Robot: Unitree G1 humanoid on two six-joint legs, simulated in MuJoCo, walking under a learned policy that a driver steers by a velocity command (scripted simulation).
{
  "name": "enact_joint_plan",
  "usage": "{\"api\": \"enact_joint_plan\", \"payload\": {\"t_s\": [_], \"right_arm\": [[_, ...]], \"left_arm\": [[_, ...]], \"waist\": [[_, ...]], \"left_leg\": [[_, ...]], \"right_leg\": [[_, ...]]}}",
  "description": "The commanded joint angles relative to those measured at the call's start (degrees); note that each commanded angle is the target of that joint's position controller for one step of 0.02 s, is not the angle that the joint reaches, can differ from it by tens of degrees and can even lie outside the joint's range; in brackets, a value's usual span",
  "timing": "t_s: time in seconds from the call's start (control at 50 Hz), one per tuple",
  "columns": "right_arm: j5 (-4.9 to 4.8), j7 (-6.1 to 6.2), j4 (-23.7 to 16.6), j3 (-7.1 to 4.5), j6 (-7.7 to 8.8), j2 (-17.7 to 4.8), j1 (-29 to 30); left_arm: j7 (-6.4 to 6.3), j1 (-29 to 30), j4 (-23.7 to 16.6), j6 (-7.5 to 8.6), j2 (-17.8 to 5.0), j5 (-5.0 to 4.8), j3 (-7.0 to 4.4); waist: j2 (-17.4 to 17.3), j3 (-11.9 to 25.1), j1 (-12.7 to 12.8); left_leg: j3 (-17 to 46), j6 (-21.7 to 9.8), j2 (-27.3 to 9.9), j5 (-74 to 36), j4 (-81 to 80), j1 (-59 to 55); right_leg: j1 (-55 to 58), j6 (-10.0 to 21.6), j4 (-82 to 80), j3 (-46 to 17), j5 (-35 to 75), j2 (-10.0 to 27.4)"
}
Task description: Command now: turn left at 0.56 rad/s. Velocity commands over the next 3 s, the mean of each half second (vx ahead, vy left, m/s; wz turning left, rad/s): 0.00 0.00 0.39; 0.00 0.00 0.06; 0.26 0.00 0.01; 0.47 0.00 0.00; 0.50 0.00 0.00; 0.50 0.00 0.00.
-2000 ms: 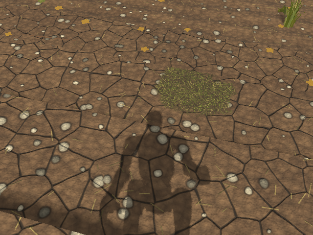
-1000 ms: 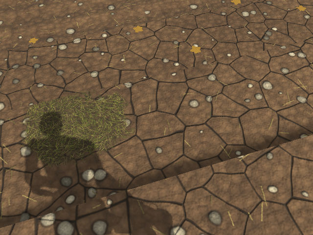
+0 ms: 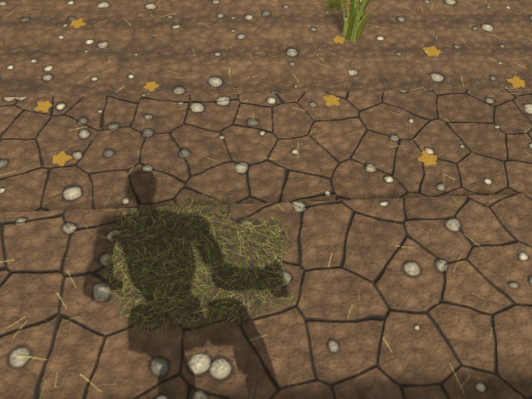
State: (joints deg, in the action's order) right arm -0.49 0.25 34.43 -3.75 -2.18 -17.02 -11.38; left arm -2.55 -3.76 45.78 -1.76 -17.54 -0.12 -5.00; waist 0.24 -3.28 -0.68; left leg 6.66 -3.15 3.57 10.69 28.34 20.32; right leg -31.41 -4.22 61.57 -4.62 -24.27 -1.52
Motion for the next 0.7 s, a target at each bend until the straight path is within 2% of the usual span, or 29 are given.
{"api": "enact_joint_plan", "payload": {"t_s": [0.02,0.08,0.12,0.18,0.22,0.24,0.26,0.28,0.3,0.32,0.34,0.36,0.38,0.44,0.46,0.5,0.52,0.54,0.56,0.58,0.6,0.62,0.64,0.66,0.7], "right_arm": [[-0.21,1.42,-3.5,-3.09,0.46,-10.2,-0.7],[-0.17,1.96,-4.0,-3.34,-0.16,-10.9,-0.2],[-0.03,1.9,-4.4,-3.37,-0.49,-11.1,0.2],[0.01,1.85,-4.6,-3.27,-0.87,-10.9,0.1],[-0.37,2.07,-4.7,-2.81,-1.08,-10.0,1.0],[-0.61,2.12,-4.3,-2.45,-1.06,-9.2,0.0],[-0.03,2.04,-3.9,-1.71,-0.8,-7.1,-2.2],[-0.36,2.0,-5.2,-1.38,-0.38,-5.8,-3.3],[0.43,2.12,-4.9,-2.32,0.15,-9.5,-3.4],[0.18,2.03,-3.9,-3.3,0.26,-12.0,-3.5],[0.02,2.09,-2.6,-3.4,-0.04,-11.4,-3.8],[0.13,2.26,-2.1,-3.15,-0.43,-10.1,-3.9],[0.14,2.19,-1.4,-2.61,-0.76,-8.3,-4.0],[0.01,1.31,-1.4,-0.67,-0.82,-3.8,-2.7],[0.09,0.98,-1.7,-0.12,-0.65,-2.8,-1.2],[-0.42,0.73,-1.2,-0.2,-0.31,-3.3,-0.7],[-0.39,0.78,0.0,-0.33,-0.18,-3.4,-2.3],[0.06,0.89,0.8,-0.38,-0.12,-4.0,-3.2],[0.64,1.13,0.8,-0.5,-0.15,-5.7,-3.6],[1.2,1.52,0.2,-0.78,-0.3,-8.5,-3.7],[1.56,1.13,1.9,-1.04,-0.13,-9.0,-2.8],[1.57,0.61,0.7,-0.5,0.17,-6.1,-1.1],[1.89,0.45,1.2,0.04,0.46,-4.7,-1.2],[1.8,0.48,1.3,0.0,0.78,-5.3,-1.2],[1.38,0.56,2.1,0.18,1.45,-5.2,-2.0]], "left_arm": [[0.19,-1.2,-2.7,0.61,-3.5,0.04,-0.69],[0.81,0.5,-3.7,0.78,-3.9,-0.05,-0.55],[1.24,1.0,-4.1,1.22,-4.6,-0.3,-0.65],[2.02,0.0,-4.4,2.33,-5.1,-0.33,-0.75],[2.61,-3.1,-3.6,2.92,-4.7,-0.14,-0.66],[2.72,-4.6,-3.3,3.04,-4.9,0.42,-0.73],[2.61,-5.9,-3.6,2.95,-7.5,1.5,-1.08],[2.72,-4.1,-3.4,2.42,-11.4,2.79,-1.45],[2.73,-3.4,-4.2,2.63,-8.8,3.01,-0.82],[2.51,-1.6,-4.9,2.67,-7.6,2.08,-0.32],[2.26,-0.5,-5.1,2.49,-6.6,1.33,0.05],[2.12,-0.2,-5.0,2.34,-5.9,0.6,0.42],[2.24,-0.4,-4.7,2.14,-5.2,0.4,0.82],[2.51,-1.9,-3.2,1.29,-4.6,0.27,1.12],[2.46,-2.6,-2.8,0.99,-5.1,0.13,1.02],[2.29,-4.8,-2.1,0.54,-6.5,-0.17,0.82],[2.26,-4.7,-1.8,0.5,-6.5,-0.55,1.0],[2.26,-5.8,-1.4,0.75,-6.1,-0.83,1.19],[2.43,-7.2,-1.0,1.3,-5.8,-0.54,1.39],[2.85,-7.5,-1.0,2.09,-4.9,0.58,1.75],[3.05,-9.0,-0.8,2.58,-2.4,0.71,2.26],[2.98,-6.5,-0.4,2.54,-4.5,0.95,2.1],[2.95,-5.3,-0.4,2.35,-4.6,0.9,1.98],[2.65,-5.0,-0.1,1.99,-4.2,0.76,2.06],[2.27,-5.7,0.1,1.41,-3.8,0.7,2.12]], "waist": [[-7.1,10.2,0.6],[-9.1,9.0,0.2],[-10.0,7.3,-0.1],[-11.0,7.2,-0.3],[-10.4,8.2,1.2],[-8.9,8.5,1.8],[-2.7,9.7,1.1],[13.1,6.9,-2.1],[14.5,6.9,-0.7],[10.4,5.7,-0.9],[7.7,5.1,-1.2],[7.3,4.6,-1.0],[7.0,4.0,-0.8],[9.2,5.3,-0.1],[10.3,5.6,1.0],[10.7,6.0,2.0],[9.9,6.1,0.9],[8.9,6.2,0.6],[6.9,7.4,1.0],[1.6,8.8,1.9],[-8.5,9.1,4.3],[-6.6,6.8,1.9],[-5.5,5.3,1.6],[-4.5,4.0,1.5],[-4.6,2.4,1.7]], "left_leg": [[14.5,-9.3,-11.8,-19.8,-6.5,-11.2],[18.7,-9.0,-11.3,-5.6,-8.7,-7.7],[21.1,-8.9,-10.7,0.6,-9.5,-5.6],[24.1,-8.4,-10.4,0.3,-8.3,-6.7],[23.8,-6.8,-9.1,-3.0,-5.1,-6.3],[22.6,-5.0,-7.5,-1.9,-3.3,-4.6],[18.4,-1.8,-3.9,5.6,2.9,-0.5],[6.9,1.3,4.8,18.4,11.8,5.9],[5.8,3.8,3.2,26.3,22.4,6.4],[5.5,5.2,1.9,23.9,29.4,7.4],[5.2,6.2,1.7,21.5,31.9,7.7],[5.6,6.9,1.3,19.1,33.1,8.8],[5.8,7.5,1.0,17.6,32.9,8.7],[0.5,8.2,-1.7,15.9,19.6,2.5],[-1.7,8.1,-2.5,16.4,14.4,-0.1],[-4.0,7.8,-2.4,13.7,4.8,-4.3],[-5.0,7.1,-2.0,7.2,-2.7,-8.0],[-4.8,6.1,-2.0,0.8,-8.4,-12.1],[-1.9,4.9,-4.3,-4.8,-8.4,-16.6],[2.3,3.2,-9.0,-18.0,-4.9,-20.0],[2.4,0.9,-9.0,-11.1,-2.8,-13.6],[2.2,0.4,-7.6,-5.4,-4.0,-11.1],[2.3,0.8,-7.4,-2.6,-4.6,-9.6],[1.9,1.3,-6.7,-1.6,-4.7,-8.4],[2.0,1.6,-6.5,-2.3,-4.6,-7.1]], "right_leg": [[0.7,-0.6,-9.7,-2.0,4.1,-0.4],[4.2,-0.4,-16.1,-2.7,5.1,-1.0],[6.0,0.2,-19.4,-2.7,4.6,-1.3],[9.0,1.5,-24.7,-2.3,3.7,-1.2],[15.1,3.0,-33.4,-1.0,8.9,-0.5],[19.9,4.0,-38.9,-1.0,14.6,1.2],[25.5,6.6,-41.2,-7.5,19.5,9.0],[23.7,14.2,-44.1,-18.5,27.5,17.1],[20.4,20.5,-45.9,-25.4,28.2,22.5],[20.1,20.7,-44.9,-22.4,27.5,21.4],[20.2,18.6,-44.0,-18.0,26.1,18.1],[21.4,17.1,-43.3,-15.7,25.4,16.4],[21.7,16.7,-42.4,-13.5,28.8,15.1],[22.8,15.5,-41.4,-7.6,30.2,11.2],[22.9,15.4,-41.0,-7.1,30.2,10.8],[23.4,15.4,-39.9,-8.2,30.5,11.1],[22.8,14.6,-39.0,-8.1,30.8,10.8],[21.6,13.1,-38.8,-8.0,30.5,10.5],[19.8,10.3,-38.5,-7.8,27.7,9.8],[17.1,7.3,-35.3,-4.7,24.2,7.0],[20.4,4.9,-37.0,-0.1,15.1,3.5],[21.1,3.2,-35.4,0.6,14.2,2.9],[20.7,2.9,-35.0,1.0,14.5,2.7],[20.5,3.2,-34.5,1.0,15.5,2.8],[20.1,3.5,-34.4,0.8,17.3,2.9]]}}
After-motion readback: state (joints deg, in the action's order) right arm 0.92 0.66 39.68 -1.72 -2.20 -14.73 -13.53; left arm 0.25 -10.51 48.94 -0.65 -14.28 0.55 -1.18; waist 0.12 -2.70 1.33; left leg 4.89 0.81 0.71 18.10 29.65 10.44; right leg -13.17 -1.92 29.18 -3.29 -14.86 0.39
